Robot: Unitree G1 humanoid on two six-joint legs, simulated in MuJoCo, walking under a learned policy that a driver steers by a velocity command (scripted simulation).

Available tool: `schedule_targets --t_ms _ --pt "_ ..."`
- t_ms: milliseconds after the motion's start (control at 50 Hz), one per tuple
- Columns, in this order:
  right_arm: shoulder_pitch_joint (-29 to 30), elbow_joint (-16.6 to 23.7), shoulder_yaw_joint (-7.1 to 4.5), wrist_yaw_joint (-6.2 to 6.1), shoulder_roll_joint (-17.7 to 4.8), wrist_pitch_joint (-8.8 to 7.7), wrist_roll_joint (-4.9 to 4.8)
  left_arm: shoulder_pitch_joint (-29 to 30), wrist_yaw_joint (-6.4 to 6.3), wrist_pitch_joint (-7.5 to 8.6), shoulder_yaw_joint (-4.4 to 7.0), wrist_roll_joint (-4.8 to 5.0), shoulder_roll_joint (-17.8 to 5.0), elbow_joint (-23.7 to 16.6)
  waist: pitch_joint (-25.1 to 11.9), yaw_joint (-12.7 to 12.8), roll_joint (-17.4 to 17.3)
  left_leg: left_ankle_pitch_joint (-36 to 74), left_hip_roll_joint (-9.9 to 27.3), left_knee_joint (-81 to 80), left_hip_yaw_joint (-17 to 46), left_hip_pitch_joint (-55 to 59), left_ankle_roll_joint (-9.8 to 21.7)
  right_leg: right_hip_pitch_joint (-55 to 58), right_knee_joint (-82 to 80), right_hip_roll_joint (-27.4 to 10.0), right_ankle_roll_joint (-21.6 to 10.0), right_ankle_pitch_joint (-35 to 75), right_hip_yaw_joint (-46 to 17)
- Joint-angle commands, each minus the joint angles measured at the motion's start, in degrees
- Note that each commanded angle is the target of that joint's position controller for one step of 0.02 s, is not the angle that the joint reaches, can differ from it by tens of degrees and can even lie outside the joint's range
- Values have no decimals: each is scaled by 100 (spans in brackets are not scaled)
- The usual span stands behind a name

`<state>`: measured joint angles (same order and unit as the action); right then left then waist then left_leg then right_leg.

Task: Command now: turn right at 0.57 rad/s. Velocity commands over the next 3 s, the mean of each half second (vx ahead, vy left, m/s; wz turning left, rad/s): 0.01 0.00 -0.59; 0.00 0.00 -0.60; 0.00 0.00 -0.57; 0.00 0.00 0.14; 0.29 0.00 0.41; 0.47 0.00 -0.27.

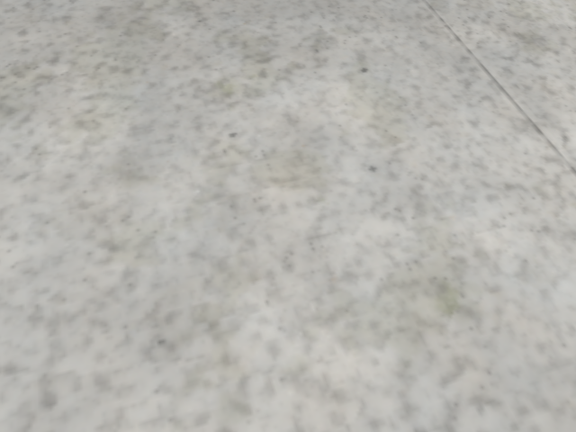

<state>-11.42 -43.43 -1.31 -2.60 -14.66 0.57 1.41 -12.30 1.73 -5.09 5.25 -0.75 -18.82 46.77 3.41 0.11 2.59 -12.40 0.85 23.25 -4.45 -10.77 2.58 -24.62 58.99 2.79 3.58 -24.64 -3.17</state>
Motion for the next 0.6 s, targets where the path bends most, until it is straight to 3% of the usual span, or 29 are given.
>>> schedule_targets --t_ms 20,140,180,200,220,240,260,280,300,320,340,400,500,600 --pt "-284 194 -292 28 -1006 -46 23 218 55 25 0 28 -268 -475 -466 -195 -1185 2713 1481 -349 911 1040 981 -414 -561 -100 -12 -156 260" --pt "-165 167 -409 167 -1238 -2 32 296 82 67 -68 103 -237 -685 -581 -168 -1385 2595 1634 28 548 567 820 729 -2035 -103 -352 -114 710" --pt "-60 147 -432 179 -1255 44 -51 -3 39 147 -72 42 -213 -617 -626 108 -1109 1942 1528 616 219 118 428 1535 -3381 -20 -524 897 752" --pt "-298 89 -417 195 -1136 63 -41 -131 -28 223 -15 -46 -461 -586 -640 168 -382 936 1284 1407 -106 -539 39 2158 -4130 -341 -633 1347 7" --pt "-423 369 -266 231 -539 122 46 -136 -83 304 123 -42 -1228 -745 -599 -26 1367 -2183 436 2915 -571 -2147 -472 2749 -4359 -2149 -1142 2911 -2409" --pt "189 567 -265 100 -733 230 35 -605 -72 311 248 -6 -1496 -649 -524 463 982 -2513 44 3582 278 -2305 -470 2116 -4120 -2520 -1943 4217 -2598" --pt "186 511 -292 78 -813 283 -31 -482 -91 302 166 17 -1176 -587 -293 258 520 -2128 182 3930 531 -2328 -455 2015 -4080 -2176 -1997 4132 -2091" --pt "104 419 -311 97 -847 264 -92 -74 -124 287 78 46 -882 -638 -81 68 393 -1583 236 3874 631 -2282 -427 1801 -4152 -1753 -1803 3671 -1657" --pt "18 343 -342 115 -925 219 -72 274 -159 264 32 38 -732 -717 -63 -68 439 -1208 251 3737 649 -2261 -427 1829 -4181 -1391 -1575 3323 -1423" --pt "-100 270 -368 145 -997 209 11 329 -196 266 10 66 -661 -748 -172 -74 572 -997 195 3833 591 -2190 -457 1899 -4135 -1234 -1545 3645 -1306" --pt "-174 234 -375 176 -998 209 36 253 -190 273 -7 78 -628 -737 -366 -74 504 -893 141 3931 597 -2109 -486 2000 -4092 -1173 -1544 3885 -1271" --pt "-77 287 -353 204 -871 246 -13 -18 -166 319 36 86 -747 -666 -478 -1 269 -784 88 3796 651 -2218 -546 2182 -4083 -1173 -1570 3707 -1464" --pt "211 401 -339 151 -847 274 -14 -306 -184 322 69 24 -816 -612 -369 149 396 -891 -1 3132 755 -2333 -569 2201 -4111 -1155 -1651 2940 -2009" --pt "416 521 -302 115 -829 218 -56 -410 -183 315 113 -23 -914 -608 -431 199 331 -1042 -165 2602 857 -2012 -478 2023 -3968 -1135 -1723 2893 -2509"
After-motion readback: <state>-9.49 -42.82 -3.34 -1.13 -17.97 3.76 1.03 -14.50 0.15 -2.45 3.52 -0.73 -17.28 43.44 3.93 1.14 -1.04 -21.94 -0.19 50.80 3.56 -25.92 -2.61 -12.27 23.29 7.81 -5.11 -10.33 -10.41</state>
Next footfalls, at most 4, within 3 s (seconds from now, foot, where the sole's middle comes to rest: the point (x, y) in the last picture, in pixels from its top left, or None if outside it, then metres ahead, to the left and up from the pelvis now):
0.20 right None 0.00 -0.12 -0.78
0.80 left None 0.08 0.04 -0.78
1.28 right None -0.07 -0.11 -0.78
1.78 left None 0.08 0.00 -0.78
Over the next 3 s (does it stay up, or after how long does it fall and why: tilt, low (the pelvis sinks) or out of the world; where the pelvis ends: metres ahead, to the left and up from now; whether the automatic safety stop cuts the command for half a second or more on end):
stays up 0.29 -0.21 -0.01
